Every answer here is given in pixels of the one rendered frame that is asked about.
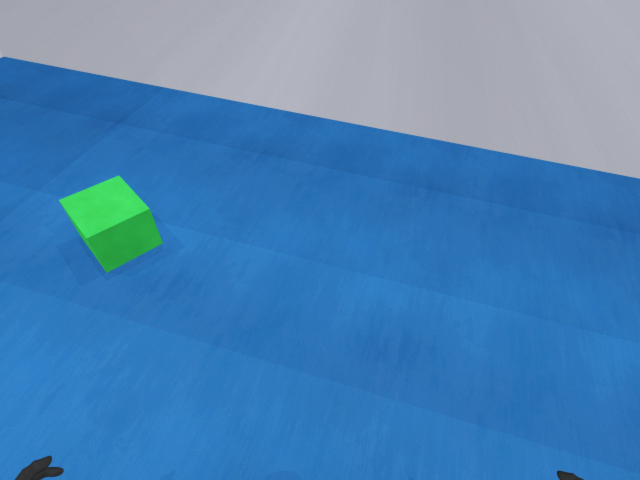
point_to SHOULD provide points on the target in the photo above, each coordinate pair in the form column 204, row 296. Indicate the left robot hand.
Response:
column 39, row 469

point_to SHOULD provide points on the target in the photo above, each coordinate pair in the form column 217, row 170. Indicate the carton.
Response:
column 113, row 221

